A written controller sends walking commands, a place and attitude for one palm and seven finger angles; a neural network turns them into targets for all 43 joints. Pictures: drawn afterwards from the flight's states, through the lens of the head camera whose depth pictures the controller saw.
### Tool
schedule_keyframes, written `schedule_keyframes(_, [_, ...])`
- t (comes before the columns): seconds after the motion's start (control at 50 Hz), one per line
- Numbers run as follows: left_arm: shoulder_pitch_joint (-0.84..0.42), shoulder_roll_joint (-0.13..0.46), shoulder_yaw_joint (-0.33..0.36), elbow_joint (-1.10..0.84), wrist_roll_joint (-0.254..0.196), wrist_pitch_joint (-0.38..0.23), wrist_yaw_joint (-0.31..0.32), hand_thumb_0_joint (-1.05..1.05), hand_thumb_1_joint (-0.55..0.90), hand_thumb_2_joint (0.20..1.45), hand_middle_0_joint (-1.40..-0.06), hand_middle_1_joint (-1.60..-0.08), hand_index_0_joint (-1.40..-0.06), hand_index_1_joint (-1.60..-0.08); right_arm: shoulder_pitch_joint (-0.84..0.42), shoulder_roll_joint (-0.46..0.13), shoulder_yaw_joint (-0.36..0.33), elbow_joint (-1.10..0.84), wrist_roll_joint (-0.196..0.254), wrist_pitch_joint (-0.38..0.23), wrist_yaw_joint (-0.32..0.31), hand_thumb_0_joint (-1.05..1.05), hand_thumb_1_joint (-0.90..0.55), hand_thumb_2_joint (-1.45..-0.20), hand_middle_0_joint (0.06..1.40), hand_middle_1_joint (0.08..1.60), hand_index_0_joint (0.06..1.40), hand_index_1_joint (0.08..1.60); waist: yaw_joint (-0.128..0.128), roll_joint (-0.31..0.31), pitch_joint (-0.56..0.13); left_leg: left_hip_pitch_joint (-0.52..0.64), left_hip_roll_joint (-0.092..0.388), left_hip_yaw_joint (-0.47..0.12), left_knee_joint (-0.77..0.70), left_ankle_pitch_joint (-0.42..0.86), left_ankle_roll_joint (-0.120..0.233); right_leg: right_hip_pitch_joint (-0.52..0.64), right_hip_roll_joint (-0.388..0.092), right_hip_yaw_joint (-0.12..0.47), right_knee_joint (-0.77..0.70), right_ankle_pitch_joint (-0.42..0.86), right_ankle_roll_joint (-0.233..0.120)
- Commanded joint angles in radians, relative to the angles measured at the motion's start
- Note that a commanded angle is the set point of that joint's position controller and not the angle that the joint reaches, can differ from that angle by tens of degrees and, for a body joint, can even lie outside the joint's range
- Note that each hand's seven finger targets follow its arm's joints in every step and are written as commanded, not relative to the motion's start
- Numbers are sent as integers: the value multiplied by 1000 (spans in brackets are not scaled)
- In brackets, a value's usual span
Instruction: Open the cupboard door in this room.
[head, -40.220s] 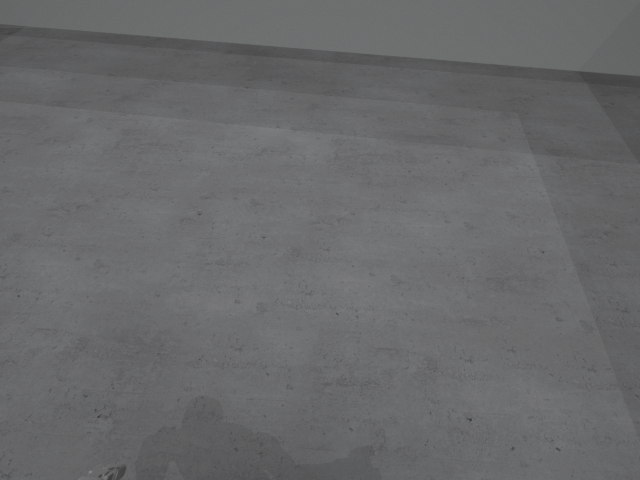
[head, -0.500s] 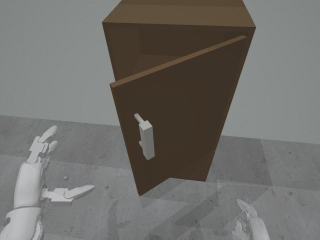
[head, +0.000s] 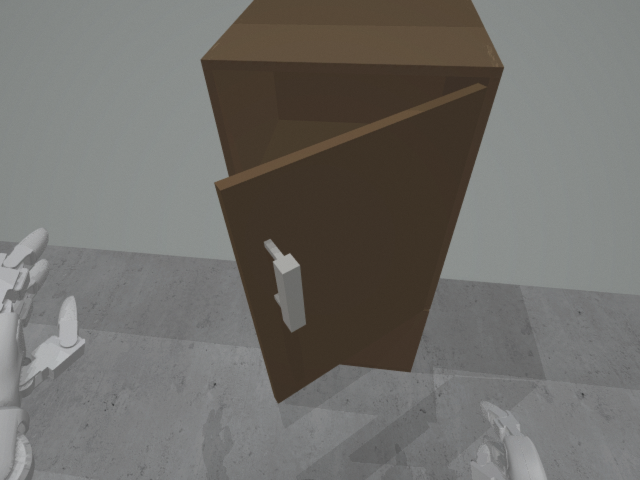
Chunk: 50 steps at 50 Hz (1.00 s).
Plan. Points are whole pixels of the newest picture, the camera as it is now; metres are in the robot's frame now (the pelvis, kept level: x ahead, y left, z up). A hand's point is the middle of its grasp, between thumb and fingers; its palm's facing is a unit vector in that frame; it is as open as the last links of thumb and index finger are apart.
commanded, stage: draw the hand back to the body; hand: left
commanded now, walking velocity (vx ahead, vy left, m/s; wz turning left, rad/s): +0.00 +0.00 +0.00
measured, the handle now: (283, 285) +0.35 +0.11 +0.05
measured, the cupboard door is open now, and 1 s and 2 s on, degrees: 41 41 41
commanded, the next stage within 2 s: step back with the hand held close in 0.28 s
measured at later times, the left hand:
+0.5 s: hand (67, 343) +0.18 +0.27 +0.16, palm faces +0.46 -0.77 -0.44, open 7.4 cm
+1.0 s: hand (8, 422) +0.11 +0.28 +0.15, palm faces +0.41 -0.75 -0.52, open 7.4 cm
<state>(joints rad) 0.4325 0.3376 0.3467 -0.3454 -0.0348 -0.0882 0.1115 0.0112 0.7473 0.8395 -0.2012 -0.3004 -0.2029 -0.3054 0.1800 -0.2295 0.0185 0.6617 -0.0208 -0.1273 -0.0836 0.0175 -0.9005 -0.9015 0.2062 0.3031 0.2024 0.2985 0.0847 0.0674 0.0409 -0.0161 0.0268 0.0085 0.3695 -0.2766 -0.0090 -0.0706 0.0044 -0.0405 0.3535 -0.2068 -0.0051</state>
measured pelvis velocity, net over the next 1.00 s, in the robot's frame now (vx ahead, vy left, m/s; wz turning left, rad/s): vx -0.09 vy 0.02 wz -0.01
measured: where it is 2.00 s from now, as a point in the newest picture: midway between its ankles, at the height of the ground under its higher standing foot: outside the picture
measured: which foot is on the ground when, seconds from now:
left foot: down 0.00-1.00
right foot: down 0.00-1.00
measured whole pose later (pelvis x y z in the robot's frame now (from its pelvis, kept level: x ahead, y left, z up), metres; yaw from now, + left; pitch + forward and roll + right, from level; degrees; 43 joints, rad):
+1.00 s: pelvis -0.09 +0.02 -0.01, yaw -1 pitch -1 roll +0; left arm 0.54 0.41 0.43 -0.50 0.00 -0.21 0.14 0.02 0.88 0.90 -0.21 -0.30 -0.21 -0.31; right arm 0.20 -0.22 0.00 0.55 0.00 -0.06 -0.09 0.02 -0.90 -0.90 0.21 0.30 0.20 0.30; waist 0.02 0.00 0.05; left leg -0.32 0.00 0.03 0.55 -0.22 0.03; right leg -0.36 -0.03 -0.01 0.49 -0.12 0.02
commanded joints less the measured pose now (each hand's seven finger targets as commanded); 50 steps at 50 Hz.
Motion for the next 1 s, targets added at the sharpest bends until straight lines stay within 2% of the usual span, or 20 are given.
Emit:
schedule_keyframes(0.0, [-92,167,87,-186,4,-65,14,0,900,900,-200,-300,-200,-300,-119,-97,-38,-151,4,-56,-5,0,-900,-900,200,300,200,300,-11,-8,-88,-44,-7,18,-38,335,24,47,-8,8,-31,225,-5])
schedule_keyframes(0.1, [-95,184,102,-211,8,-72,19,0,900,900,-200,-300,-200,-300,-123,-92,-38,-148,2,-61,-6,0,-900,-900,200,300,200,300,-8,26,-105,-38,-10,18,-38,333,21,56,-8,12,-32,225,-7])
schedule_keyframes(0.14, [-92,189,109,-211,7,-74,20,0,900,900,-200,-300,-200,-300,-124,-91,-38,-148,1,-64,-6,0,-900,-900,200,300,200,300,-6,-3,-105,-41,-11,17,-39,331,22,59,-6,10,-34,228,-6])
schedule_keyframes(0.28, [-97,179,102,-196,6,-75,17,0,900,900,-200,-300,-200,-300,-125,-88,-38,-141,2,-68,-6,0,-900,-900,200,300,200,300,-11,11,-75,-45,-11,20,-47,292,21,41,-6,14,-49,194,-7])
schedule_keyframes(0.36, [-90,185,106,-180,5,-78,15,0,900,900,-200,-300,-200,-300,-130,-92,-41,-138,3,-68,-4,0,-900,-900,200,300,200,300,-8,-16,-70,-52,-10,18,-49,267,23,39,-4,16,-59,170,-7])
schedule_keyframes(0.38, [-198,207,101,-356,5,-98,17,0,900,900,-200,-300,-200,-300,-147,-90,-35,-161,3,-80,-2,0,-900,-900,200,300,200,300,-8,49,-128,-30,-15,10,-45,272,23,58,-9,23,-52,180,-6])
schedule_keyframes(0.4, [-223,327,232,-344,7,-135,28,0,900,900,-200,-300,-200,-300,-134,-113,-30,-192,16,-56,-7,0,-900,-900,200,300,200,300,-63,7,-13,-131,-6,2,-10,185,37,-74,-42,105,-93,217,-13])
schedule_keyframes(0.42, [-71,229,169,-220,5,-128,16,0,900,900,-200,-300,-200,-300,-125,-101,-36,-177,11,-34,-7,0,-900,-900,200,300,200,300,-64,-53,-18,-133,-8,-8,5,167,39,-91,-61,97,-97,207,-14])
schedule_keyframes(0.44, [-15,207,147,-219,7,-127,11,0,900,900,-200,-300,-200,-300,-120,-111,-42,-189,9,-19,-2,0,-900,-900,200,300,200,300,-64,-66,-46,-130,-7,-2,13,166,37,-98,-67,100,-97,195,-14])
schedule_keyframes(0.5, [38,206,147,-249,4,-141,11,0,900,900,-200,-300,-200,-300,-121,-119,-52,-205,11,7,-5,0,-900,-900,200,300,200,300,-66,-9,-132,-131,6,-1,16,253,33,-65,-72,80,-43,287,-11])
schedule_keyframes(0.58, [98,232,177,-270,-1,-141,20,0,900,900,-200,-300,-200,-300,-113,-120,-63,-228,16,30,-12,0,-900,-900,200,300,200,300,-64,-17,-218,-133,26,-11,26,420,23,-18,-65,54,38,426,-5])
schedule_keyframes(0.62, [110,241,185,-290,-3,-139,22,0,900,900,-200,-300,-200,-300,-117,-118,-69,-246,22,42,-13,0,-900,-900,200,300,200,300,-63,-40,-232,-141,33,-12,34,447,22,-22,-62,51,62,453,2])
schedule_keyframes(0.64, [105,250,191,-297,-2,-138,24,0,900,900,-200,-300,-200,-300,-118,-117,-69,-250,23,46,-14,0,-900,-900,200,300,200,300,-64,-48,-219,-161,33,-12,31,424,22,-32,-61,55,64,437,4])
schedule_keyframes(0.66, [105,258,200,-306,-1,-140,26,0,900,900,-200,-300,-200,-300,-126,-119,-71,-249,22,46,-16,0,-900,-900,200,300,200,300,-61,-16,-213,-174,33,-14,29,407,23,-37,-64,57,67,426,2])
schedule_keyframes(0.7, [115,250,193,-303,0,-139,30,0,900,900,-200,-300,-200,-300,-118,-116,-70,-257,24,50,-15,0,-900,-900,200,300,200,300,-63,-34,-190,-214,39,-21,19,335,28,-52,-61,66,71,353,5])
schedule_keyframes(0.74, [101,250,191,-317,4,-144,35,0,900,900,-200,-300,-200,-300,-111,-121,-72,-261,26,48,-14,0,-900,-900,200,300,200,300,-67,-42,-165,-265,40,-25,10,231,37,-65,-60,78,65,270,7])
schedule_keyframes(0.76, [90,267,205,-341,8,-151,38,0,900,900,-200,-300,-200,-300,-117,-126,-73,-261,23,44,-17,0,-900,-900,200,300,200,300,-62,2,-171,-289,38,-30,4,190,42,-52,-59,82,70,248,5])
schedule_keyframes(0.78, [97,256,199,-335,10,-154,41,0,900,900,-200,-300,-200,-300,-109,-121,-70,-264,24,40,-16,0,-900,-900,200,300,200,300,-65,7,-151,-320,43,-35,-8,131,48,-59,-57,85,79,205,8])
schedule_keyframes(0.9, [75,247,206,-341,31,-182,54,0,900,900,-200,-300,-200,-300,-82,-131,-72,-271,25,13,-13,0,-900,-900,200,300,200,300,-75,-9,-99,-513,59,-75,-34,-223,82,-45,-55,112,105,3,9])
schedule_keyframes(0.98, [50,243,213,-359,44,-202,59,0,900,900,-200,-300,-200,-300,-68,-134,-74,-269,20,-11,-15,0,-900,-900,200,300,200,300,-77,19,-86,-612,79,-103,-46,-328,100,-20,-39,113,164,-38,13])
